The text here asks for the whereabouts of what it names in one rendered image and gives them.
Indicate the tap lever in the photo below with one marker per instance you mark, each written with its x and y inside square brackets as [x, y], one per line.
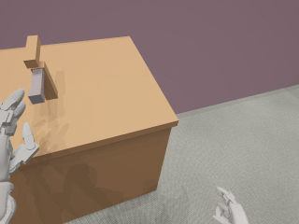
[36, 93]

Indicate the right robot hand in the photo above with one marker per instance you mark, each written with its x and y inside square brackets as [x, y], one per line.
[234, 214]

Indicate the left robot hand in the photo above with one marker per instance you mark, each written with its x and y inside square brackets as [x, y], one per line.
[10, 112]

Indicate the counter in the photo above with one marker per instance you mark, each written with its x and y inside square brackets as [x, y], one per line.
[102, 131]

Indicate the robot left forearm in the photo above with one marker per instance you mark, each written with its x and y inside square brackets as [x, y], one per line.
[8, 205]

